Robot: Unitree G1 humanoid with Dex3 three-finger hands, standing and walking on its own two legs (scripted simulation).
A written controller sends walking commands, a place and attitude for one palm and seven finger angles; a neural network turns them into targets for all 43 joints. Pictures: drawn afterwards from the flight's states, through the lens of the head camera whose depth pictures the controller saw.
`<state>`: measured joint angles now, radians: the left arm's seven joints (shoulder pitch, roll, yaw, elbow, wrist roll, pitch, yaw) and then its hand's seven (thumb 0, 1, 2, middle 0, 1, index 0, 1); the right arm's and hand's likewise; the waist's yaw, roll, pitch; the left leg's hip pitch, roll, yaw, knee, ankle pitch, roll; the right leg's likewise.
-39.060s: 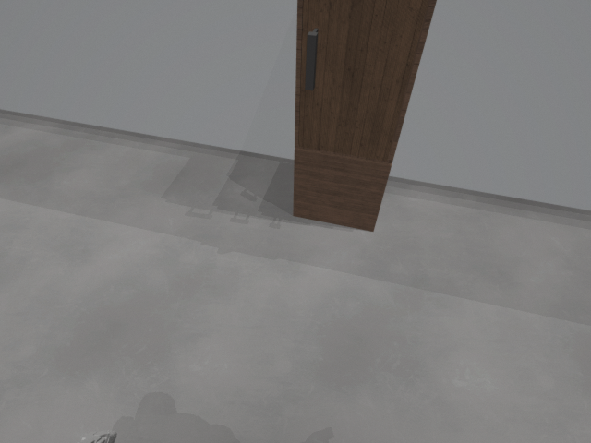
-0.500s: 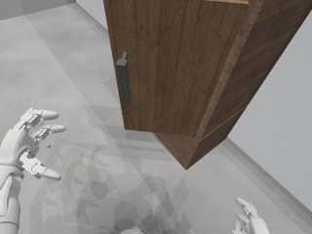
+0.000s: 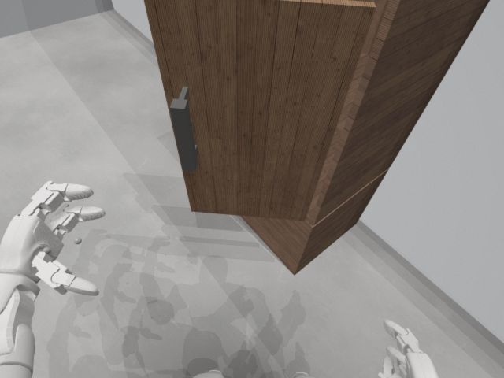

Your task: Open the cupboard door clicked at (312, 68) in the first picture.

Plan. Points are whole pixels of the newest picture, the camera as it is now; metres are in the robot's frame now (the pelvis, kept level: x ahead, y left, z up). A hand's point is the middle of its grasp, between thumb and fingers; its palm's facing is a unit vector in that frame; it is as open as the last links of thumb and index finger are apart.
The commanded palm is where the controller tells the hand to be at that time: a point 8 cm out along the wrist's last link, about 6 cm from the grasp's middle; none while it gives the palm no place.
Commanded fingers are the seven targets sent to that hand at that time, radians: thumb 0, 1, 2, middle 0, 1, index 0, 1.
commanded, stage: move the hooked fingers beside the handle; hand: left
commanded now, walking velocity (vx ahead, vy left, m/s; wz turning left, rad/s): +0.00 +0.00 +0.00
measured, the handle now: (187, 130) +0.55 +0.17 +0.05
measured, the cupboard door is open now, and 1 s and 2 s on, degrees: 47 47 47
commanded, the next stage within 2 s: none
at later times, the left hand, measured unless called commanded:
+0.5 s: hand (101, 205) +0.35 +0.26 +0.07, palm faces +0.01 -1.00 +0.00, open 14.0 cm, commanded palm +0.32 +0.31 +0.07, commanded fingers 0.00 -0.50 0.30 -0.30 -1.20 -0.30 -1.20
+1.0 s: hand (118, 178) +0.41 +0.26 +0.06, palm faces -0.01 -1.00 +0.01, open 14.0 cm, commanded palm +0.39 +0.30 +0.06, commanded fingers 0.00 -0.50 0.30 -0.30 -1.20 -0.30 -1.20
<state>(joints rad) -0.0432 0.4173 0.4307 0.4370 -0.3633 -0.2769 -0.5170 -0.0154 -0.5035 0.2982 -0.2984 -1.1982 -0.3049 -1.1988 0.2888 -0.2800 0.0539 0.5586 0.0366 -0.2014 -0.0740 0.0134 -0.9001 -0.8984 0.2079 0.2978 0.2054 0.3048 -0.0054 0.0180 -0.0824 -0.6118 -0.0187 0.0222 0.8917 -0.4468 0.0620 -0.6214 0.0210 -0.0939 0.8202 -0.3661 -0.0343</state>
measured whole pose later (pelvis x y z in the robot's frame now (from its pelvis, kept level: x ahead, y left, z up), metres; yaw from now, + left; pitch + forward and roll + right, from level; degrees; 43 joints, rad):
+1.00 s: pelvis +0.00 +0.00 -0.01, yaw -1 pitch +15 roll -2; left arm -0.51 0.50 0.44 0.89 -0.25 -0.34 -0.48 -0.02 -0.50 0.30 -0.30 -1.20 -0.30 -1.20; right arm 0.34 -0.28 0.05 0.59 0.03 -0.06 -0.06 0.01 -0.90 -0.90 0.21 0.30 0.21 0.30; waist -0.07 0.01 -0.10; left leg -0.73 -0.01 0.04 0.93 -0.46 0.06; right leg -0.75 0.03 -0.08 0.86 -0.37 -0.03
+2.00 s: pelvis +0.02 +0.00 -0.02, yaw -4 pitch +21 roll -4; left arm -0.77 0.66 0.53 1.13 -0.16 -0.36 -0.45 -0.02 -0.50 0.30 -0.30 -1.20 -0.30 -1.20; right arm 0.44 -0.29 0.05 0.58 0.00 0.09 -0.03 0.01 -0.90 -0.90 0.21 0.30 0.21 0.30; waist -0.16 0.01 -0.10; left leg -0.87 0.03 0.05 0.99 -0.50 0.07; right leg -0.88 0.06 -0.07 0.88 -0.38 -0.03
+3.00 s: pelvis +0.01 +0.01 -0.02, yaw -3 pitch +20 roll -4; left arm -0.81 0.55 0.43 1.12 -0.14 -0.38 -0.34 -0.02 -0.50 0.30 -0.30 -1.20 -0.30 -1.20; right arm 0.41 -0.28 0.05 0.59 0.00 0.09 -0.02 0.01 -0.90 -0.90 0.21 0.30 0.20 0.30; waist -0.16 0.02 -0.10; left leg -0.87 0.01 0.04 1.01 -0.50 0.07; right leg -0.88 0.05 -0.08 0.91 -0.38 -0.03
